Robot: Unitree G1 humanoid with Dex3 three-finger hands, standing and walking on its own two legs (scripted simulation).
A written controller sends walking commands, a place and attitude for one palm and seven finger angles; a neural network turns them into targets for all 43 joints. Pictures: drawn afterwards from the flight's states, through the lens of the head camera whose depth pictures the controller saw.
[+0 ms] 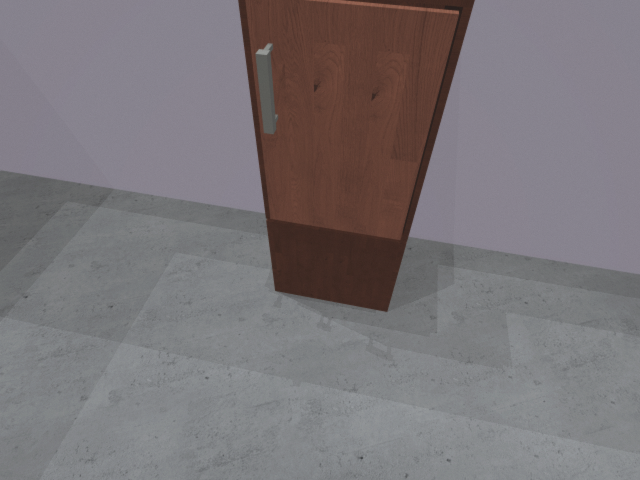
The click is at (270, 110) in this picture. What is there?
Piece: cupboard door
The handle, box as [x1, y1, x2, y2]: [255, 43, 277, 133]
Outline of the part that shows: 268,43 263,49 259,49 255,54 264,132 273,133 275,130 275,122 277,119 277,115 274,113 270,65 270,51 272,49 272,44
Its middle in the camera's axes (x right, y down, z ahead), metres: -0.11 -0.31 +0.82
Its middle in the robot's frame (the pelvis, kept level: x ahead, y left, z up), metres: +0.83 +0.15 +0.07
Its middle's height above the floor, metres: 0.85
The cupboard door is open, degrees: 0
